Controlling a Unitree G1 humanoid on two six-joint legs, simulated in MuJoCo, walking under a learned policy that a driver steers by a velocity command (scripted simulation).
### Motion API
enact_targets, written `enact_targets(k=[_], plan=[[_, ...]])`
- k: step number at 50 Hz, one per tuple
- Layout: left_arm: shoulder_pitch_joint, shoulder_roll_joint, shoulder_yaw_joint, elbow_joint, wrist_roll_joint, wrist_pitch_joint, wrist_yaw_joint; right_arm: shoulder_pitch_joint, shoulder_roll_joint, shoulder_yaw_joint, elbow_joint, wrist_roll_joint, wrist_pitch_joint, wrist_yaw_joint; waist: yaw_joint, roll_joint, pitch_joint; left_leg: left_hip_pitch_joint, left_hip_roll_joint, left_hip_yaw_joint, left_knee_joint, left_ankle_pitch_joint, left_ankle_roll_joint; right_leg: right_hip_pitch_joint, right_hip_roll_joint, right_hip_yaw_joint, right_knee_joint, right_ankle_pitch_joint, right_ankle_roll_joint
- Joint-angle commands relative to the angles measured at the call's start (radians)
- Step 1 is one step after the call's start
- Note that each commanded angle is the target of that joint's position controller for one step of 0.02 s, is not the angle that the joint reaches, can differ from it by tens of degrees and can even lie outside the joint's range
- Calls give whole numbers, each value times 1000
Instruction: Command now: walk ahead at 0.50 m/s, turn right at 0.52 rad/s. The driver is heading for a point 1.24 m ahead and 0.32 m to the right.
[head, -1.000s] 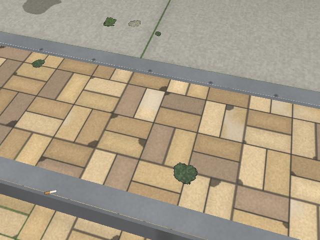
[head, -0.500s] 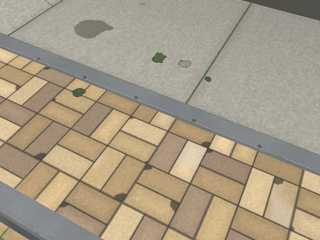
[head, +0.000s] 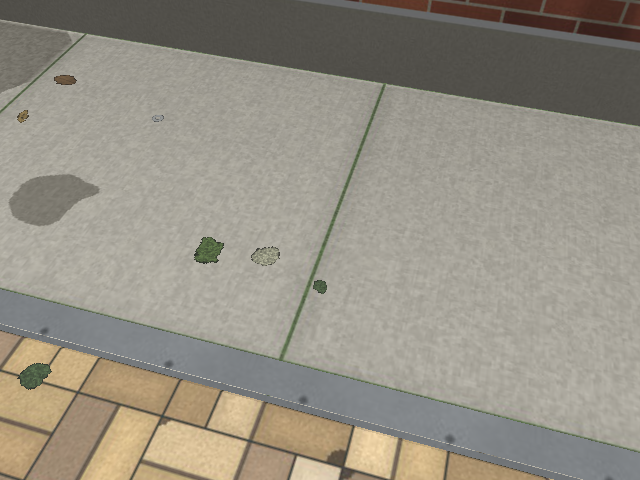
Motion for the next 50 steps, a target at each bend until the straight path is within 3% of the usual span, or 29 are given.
enact_targets(k=[1,3,5,7,10,11,12,13,14,15,16,18,19,22,23,24,26,31,33,35,37,38,39,40,41,42,43,46,50], plan=[[-35,74,2,-96,-3,-82,12,-33,-89,-24,-66,27,-34,-9,-31,-71,26,245,14,210,-174,-11,-97,-219,-124,218,-344,463,42],[103,117,22,-96,-21,-85,20,-173,-80,-19,-96,24,-30,-3,53,-73,22,184,-4,233,-416,-49,-153,16,-150,251,-331,634,43],[105,116,33,-137,-52,-73,0,-282,-48,-12,-134,19,-7,7,78,-90,38,300,-4,243,-773,-19,-173,95,-190,304,-392,627,3],[101,129,48,-154,-72,-62,-26,-327,-47,-22,-152,11,8,13,51,-119,95,444,-33,255,-991,21,-179,119,-238,348,-416,685,-24],[101,229,94,-159,-66,-46,-30,-295,-129,-50,-122,46,0,0,7,-101,101,545,-87,265,-1178,6,-145,296,-322,395,-322,1094,32],[69,237,99,-165,-55,-43,-28,-152,-160,-63,-75,66,-14,-17,-51,-87,59,691,-72,247,-1219,91,-103,295,-305,376,-221,1225,91],[29,198,84,-184,-34,-49,-31,166,-176,-74,8,87,-38,-33,-152,-66,-156,1103,27,186,-1078,197,11,165,-277,365,-7,1261,149],[214,5,31,-188,-14,-71,-12,411,-233,-90,81,57,-55,-31,-107,220,-457,1642,270,-67,-944,664,289,-115,-131,310,351,690,224],[187,-10,14,-206,-37,-71,-17,510,-193,-88,106,24,-52,-29,-182,305,-519,1812,460,-474,-1159,375,425,-467,-13,238,700,-179,260],[-20,90,51,-236,-68,-50,-24,459,-190,-102,121,6,-49,-55,-199,87,-191,1502,389,-401,-1289,106,238,-583,-99,207,823,-36,176],[-53,103,55,-233,-67,-39,-5,250,-163,-97,97,27,-41,-61,-119,44,-13,1184,367,-233,-1369,-48,166,-573,-187,182,791,100,137],[-78,67,41,-220,-8,-22,16,87,0,-47,82,53,-30,-63,-23,32,-17,958,289,-49,-1496,9,133,-391,-289,182,578,173,116],[-110,41,33,-226,0,-13,11,59,28,-45,78,54,-31,-67,0,39,-18,910,277,-6,-1536,17,127,-346,-309,157,539,123,126],[-173,5,22,-230,-42,-7,-15,81,-33,-75,115,30,-62,-71,10,31,8,857,228,185,-1591,71,121,-373,-331,111,459,242,134],[-224,57,47,-313,-188,19,50,112,-182,-116,139,70,-66,-61,16,3,91,846,225,224,-1588,58,58,-440,-329,132,470,294,150],[-251,65,41,-324,-183,27,72,116,-177,-116,150,73,-67,-58,19,-5,90,828,228,245,-1594,56,44,-449,-334,145,431,348,153],[-266,67,45,-354,-144,34,74,118,-156,-110,161,69,-63,-61,32,35,100,794,189,334,-1591,91,25,-387,-327,113,272,468,147],[-469,54,47,-432,-135,43,35,226,-194,-127,194,81,-48,-74,-53,10,133,1013,220,401,-1559,123,-5,-367,-309,38,-34,541,107],[-508,57,51,-461,-131,47,24,255,-208,-135,204,88,-26,-73,-61,16,133,1122,248,414,-1489,298,-17,-357,-278,0,-93,433,84],[-483,86,66,-476,-123,50,20,268,-236,-144,207,93,-10,-76,-28,63,91,1180,265,421,-1363,635,-27,-245,-206,-56,-120,290,50],[-221,174,115,-408,-118,50,29,250,-249,-145,201,93,5,-83,112,76,-35,1104,221,458,-1037,749,-62,129,-134,-63,-237,345,-6],[-35,273,148,-363,-108,56,51,248,-217,-130,167,71,-7,-85,168,-29,-163,798,175,458,-723,379,-97,512,-301,177,-166,497,-64],[-39,359,151,-357,-109,49,54,368,-81,-81,135,62,-39,-58,53,-251,-297,375,-21,341,-353,-546,-153,844,-571,728,-274,418,-272],[49,274,134,-353,-104,54,61,261,-173,-105,139,106,-76,-42,140,-144,-373,290,-14,156,-251,-537,-145,846,-576,791,-380,354,-257],[-23,236,125,-348,-103,50,66,148,-185,-112,101,136,-86,-41,133,-144,-213,207,30,172,-250,-450,-136,725,-532,605,-384,431,-203],[-119,196,112,-363,-114,44,66,108,-178,-108,91,118,-87,-52,85,-56,-123,241,83,176,-337,-355,-129,542,-491,478,-395,500,-158],[-194,162,104,-375,-110,39,65,91,-179,-116,95,93,-78,-61,42,-35,-60,313,110,179,-413,-316,-134,377,-458,395,-424,548,-135],[-232,136,95,-367,-99,19,65,141,-132,-115,92,87,-35,-57,-37,-58,-11,442,137,172,-529,-289,-142,161,-430,304,-529,522,-137],[-198,179,108,-342,-104,10,83,25,-95,-96,63,71,-25,-54,-14,-53,49,447,126,195,-819,-56,-160,96,-378,165,-568,546,-102]])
